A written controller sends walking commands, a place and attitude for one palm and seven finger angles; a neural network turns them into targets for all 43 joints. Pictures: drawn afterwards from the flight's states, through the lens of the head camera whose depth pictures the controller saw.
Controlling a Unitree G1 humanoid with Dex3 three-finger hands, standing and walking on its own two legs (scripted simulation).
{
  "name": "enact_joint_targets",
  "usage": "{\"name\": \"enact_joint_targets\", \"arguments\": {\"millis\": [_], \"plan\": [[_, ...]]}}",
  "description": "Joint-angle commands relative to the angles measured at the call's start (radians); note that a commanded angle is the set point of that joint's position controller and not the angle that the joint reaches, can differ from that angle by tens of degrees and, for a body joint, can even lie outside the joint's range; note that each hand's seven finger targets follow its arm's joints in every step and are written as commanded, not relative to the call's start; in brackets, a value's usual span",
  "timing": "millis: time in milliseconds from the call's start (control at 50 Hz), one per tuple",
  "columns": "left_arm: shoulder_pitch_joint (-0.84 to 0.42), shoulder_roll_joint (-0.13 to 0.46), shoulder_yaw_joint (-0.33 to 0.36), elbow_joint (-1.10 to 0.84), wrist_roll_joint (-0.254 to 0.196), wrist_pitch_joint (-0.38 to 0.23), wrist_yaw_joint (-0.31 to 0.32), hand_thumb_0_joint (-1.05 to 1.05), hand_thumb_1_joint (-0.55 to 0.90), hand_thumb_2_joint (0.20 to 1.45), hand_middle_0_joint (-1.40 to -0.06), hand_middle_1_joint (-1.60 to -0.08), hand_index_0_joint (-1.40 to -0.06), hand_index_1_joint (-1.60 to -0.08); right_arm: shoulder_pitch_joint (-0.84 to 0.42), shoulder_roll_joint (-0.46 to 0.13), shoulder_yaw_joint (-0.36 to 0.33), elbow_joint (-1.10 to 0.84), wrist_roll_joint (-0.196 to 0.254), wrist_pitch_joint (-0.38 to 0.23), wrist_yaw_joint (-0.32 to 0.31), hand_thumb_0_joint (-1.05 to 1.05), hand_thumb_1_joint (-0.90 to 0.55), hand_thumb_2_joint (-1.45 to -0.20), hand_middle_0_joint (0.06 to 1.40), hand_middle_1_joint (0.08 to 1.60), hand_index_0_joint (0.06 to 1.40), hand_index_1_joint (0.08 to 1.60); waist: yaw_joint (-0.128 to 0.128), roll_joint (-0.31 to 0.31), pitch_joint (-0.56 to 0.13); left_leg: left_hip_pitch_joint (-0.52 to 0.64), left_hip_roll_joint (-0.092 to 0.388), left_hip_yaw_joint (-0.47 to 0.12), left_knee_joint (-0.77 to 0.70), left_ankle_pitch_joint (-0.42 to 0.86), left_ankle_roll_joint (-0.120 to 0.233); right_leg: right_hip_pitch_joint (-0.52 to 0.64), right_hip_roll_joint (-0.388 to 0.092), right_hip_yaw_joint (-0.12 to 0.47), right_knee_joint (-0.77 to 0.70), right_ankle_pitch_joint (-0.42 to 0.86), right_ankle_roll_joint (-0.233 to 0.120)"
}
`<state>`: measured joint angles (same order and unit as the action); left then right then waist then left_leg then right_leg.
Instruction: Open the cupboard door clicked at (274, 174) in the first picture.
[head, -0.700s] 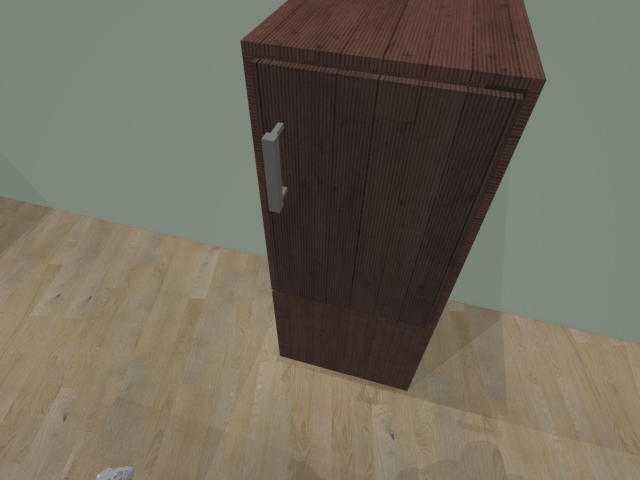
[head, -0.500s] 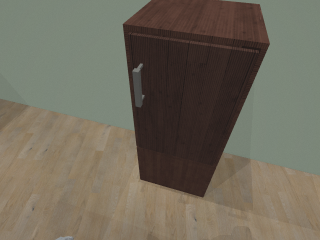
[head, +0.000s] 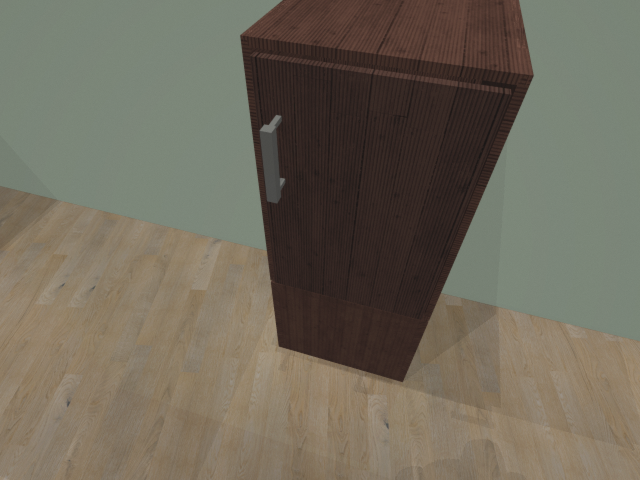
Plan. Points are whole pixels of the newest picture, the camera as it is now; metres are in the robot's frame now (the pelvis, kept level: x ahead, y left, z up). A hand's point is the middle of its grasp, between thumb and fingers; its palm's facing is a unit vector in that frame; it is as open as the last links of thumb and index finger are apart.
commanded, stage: stand and wait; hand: left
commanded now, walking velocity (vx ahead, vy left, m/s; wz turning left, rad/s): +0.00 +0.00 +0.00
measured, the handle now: (275, 160) +0.62 +0.12 +0.06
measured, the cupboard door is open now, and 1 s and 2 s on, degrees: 0 0 0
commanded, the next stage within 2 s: look at it before walking up in 0.12 s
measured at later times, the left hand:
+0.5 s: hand out of the picture +0.06 +0.22 -0.16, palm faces -0.02 -0.96 -0.28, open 7.4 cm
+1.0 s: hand out of the picture +0.06 +0.22 -0.17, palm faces +0.00 -0.96 -0.27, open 7.4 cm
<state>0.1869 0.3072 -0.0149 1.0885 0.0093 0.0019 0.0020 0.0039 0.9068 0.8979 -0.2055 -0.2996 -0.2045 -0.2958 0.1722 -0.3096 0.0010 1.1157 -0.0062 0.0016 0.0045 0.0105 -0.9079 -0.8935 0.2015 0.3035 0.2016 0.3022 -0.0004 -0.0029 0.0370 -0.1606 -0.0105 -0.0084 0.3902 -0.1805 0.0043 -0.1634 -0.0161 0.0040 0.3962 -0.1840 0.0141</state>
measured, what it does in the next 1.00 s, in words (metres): stands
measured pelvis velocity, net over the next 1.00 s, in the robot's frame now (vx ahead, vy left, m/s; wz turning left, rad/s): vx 0.02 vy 0.00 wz -0.02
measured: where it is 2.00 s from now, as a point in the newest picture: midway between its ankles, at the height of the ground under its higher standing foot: outside the picture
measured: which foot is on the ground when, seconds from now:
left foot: down 0.00-1.00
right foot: down 0.00-1.00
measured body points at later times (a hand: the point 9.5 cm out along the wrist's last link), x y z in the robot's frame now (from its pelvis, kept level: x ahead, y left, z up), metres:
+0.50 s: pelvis +0.00 +0.00 +0.00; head +0.01 +0.00 +0.45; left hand +0.06 +0.27 -0.14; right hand +0.06 -0.28 -0.14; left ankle +0.02 +0.12 -0.74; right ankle +0.02 -0.13 -0.74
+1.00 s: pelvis +0.02 +0.00 +0.00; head +0.01 +0.00 +0.45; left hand +0.06 +0.27 -0.15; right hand +0.07 -0.27 -0.15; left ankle +0.02 +0.12 -0.74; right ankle +0.02 -0.13 -0.74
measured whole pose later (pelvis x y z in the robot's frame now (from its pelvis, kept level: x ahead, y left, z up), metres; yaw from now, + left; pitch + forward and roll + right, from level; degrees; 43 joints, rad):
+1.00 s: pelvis +0.02 +0.00 +0.00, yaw -1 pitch -2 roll +0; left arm 0.21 0.25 0.00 1.09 0.01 0.01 0.01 0.00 0.91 0.90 -0.20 -0.30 -0.20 -0.30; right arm 0.18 -0.27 0.00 1.11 -0.01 0.00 -0.01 0.01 -0.91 -0.89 0.20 0.30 0.20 0.30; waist 0.02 0.01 0.02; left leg -0.15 0.00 0.00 0.41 -0.22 0.00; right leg -0.15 -0.01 0.02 0.40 -0.21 0.01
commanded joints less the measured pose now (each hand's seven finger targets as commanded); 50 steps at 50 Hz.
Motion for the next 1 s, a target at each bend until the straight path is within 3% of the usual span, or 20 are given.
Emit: {"name": "enact_joint_targets", "arguments": {"millis": [0, 260, 540, 820, 920, 980], "plan": [[-0.044, 0.186, 0.042, -0.06, 0.003, -0.024, 0.015, 0.0, 0.9, 0.9, -0.2, -0.3, -0.2, -0.3, -0.042, -0.185, -0.037, -0.058, -0.004, -0.029, -0.013, 0.0, -0.9, -0.9, 0.2, 0.3, 0.2, 0.3, 0.0, -0.012, -0.022, -0.031, 0.111, -0.099, -0.094, -0.011, 0.017, -0.008, -0.103, 0.1, -0.097, -0.048, -0.031], [-0.038, 0.167, 0.042, -0.057, 0.005, -0.022, 0.016, 0.0, 0.9, 0.9, -0.2, -0.3, -0.2, -0.3, -0.021, -0.163, -0.035, -0.045, -0.006, -0.026, -0.013, 0.0, -0.9, -0.9, 0.2, 0.3, 0.2, 0.3, -0.003, -0.016, -0.01, -0.039, 0.106, -0.103, -0.102, -0.033, 0.012, -0.022, -0.1, 0.103, -0.107, -0.084, -0.03], [-0.025, 0.154, 0.041, -0.053, 0.005, -0.022, 0.018, 0.0, 0.9, 0.9, -0.2, -0.3, -0.2, -0.3, -0.027, -0.158, -0.032, -0.046, -0.004, -0.03, -0.017, 0.0, -0.9, -0.9, 0.2, 0.3, 0.2, 0.3, 0.002, 0.014, -0.035, -0.016, 0.115, -0.1, -0.099, 0.038, 0.012, 0.014, -0.098, 0.085, -0.09, 0.015, -0.027], [-0.015, 0.14, 0.042, -0.045, 0.005, -0.022, 0.02, 0.0, 0.9, 0.9, -0.2, -0.3, -0.2, -0.3, -0.022, -0.145, -0.029, -0.042, -0.002, -0.031, -0.021, 0.0, -0.9, -0.9, 0.2, 0.3, 0.2, 0.3, 0.003, 0.002, -0.045, 0.011, 0.118, -0.094, -0.096, 0.108, 0.012, 0.035, -0.099, 0.073, -0.083, 0.076, -0.025], [0.027, 0.086, 0.04, -0.033, 0.008, -0.009, 0.02, 0.0, 0.9, 0.9, -0.2, -0.3, -0.2, -0.3, 0.037, -0.071, -0.018, -0.031, -0.009, -0.013, -0.019, 0.0, -0.9, -0.9, 0.2, 0.3, 0.2, 0.3, 0.004, -0.018, -0.007, -0.007, 0.093, -0.037, -0.045, -0.01, -0.003, -0.019, -0.115, 0.129, -0.098, -0.032, -0.045], [0.055, 0.094, 0.052, -0.045, 0.011, 0.002, 0.02, 0.0, 0.9, 0.9, -0.2, -0.3, -0.2, -0.3, 0.07, -0.057, -0.022, -0.047, -0.012, -0.004, -0.018, 0.0, -0.9, -0.9, 0.2, 0.3, 0.2, 0.3, 0.008, -0.055, 0.018, -0.044, 0.075, 0.0, 0.001, -0.097, -0.009, -0.049, -0.135, 0.198, -0.115, -0.138, -0.072]]}}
